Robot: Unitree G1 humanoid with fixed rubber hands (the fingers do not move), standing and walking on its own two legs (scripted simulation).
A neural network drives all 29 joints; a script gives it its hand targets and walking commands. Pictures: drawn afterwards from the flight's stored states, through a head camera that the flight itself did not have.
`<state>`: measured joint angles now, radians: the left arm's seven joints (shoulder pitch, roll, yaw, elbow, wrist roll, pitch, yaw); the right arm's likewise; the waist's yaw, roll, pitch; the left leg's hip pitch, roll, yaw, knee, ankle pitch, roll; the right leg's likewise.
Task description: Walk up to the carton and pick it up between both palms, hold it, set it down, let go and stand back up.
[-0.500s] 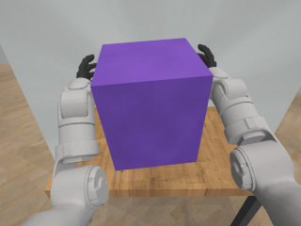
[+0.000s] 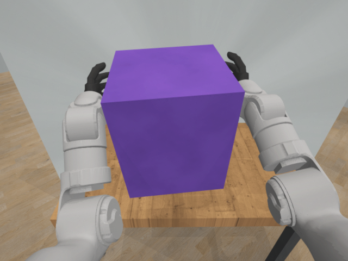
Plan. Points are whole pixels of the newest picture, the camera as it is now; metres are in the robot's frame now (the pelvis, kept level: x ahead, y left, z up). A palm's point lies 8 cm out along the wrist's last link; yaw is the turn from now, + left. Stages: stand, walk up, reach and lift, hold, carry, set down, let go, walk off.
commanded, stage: hold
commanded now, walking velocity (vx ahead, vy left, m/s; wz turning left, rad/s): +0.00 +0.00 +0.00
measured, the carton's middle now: (171, 121) +0.35 +0.00 +0.22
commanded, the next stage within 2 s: none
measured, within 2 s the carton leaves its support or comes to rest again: neither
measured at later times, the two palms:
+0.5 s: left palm (96, 96) +0.37 +0.16 +0.27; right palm (238, 86) +0.38 -0.15 +0.28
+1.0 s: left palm (92, 94) +0.37 +0.16 +0.28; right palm (237, 83) +0.38 -0.14 +0.29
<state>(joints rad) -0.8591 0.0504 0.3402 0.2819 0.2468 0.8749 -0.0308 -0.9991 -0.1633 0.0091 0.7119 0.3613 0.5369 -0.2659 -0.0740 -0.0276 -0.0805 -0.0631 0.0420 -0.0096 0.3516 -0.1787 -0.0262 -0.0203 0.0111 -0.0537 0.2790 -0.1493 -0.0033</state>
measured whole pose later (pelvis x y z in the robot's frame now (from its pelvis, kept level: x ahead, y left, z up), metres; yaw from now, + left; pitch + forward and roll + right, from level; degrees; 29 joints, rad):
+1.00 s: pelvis +0.00 +0.00 +0.00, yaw +0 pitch -6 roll -1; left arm -0.89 0.05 0.35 0.33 0.25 0.86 -0.02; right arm -1.03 -0.16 -0.01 0.76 0.36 0.54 -0.26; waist -0.07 -0.02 -0.11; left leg -0.07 0.04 -0.01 0.35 -0.18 -0.02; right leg -0.03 0.01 -0.05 0.27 -0.15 0.00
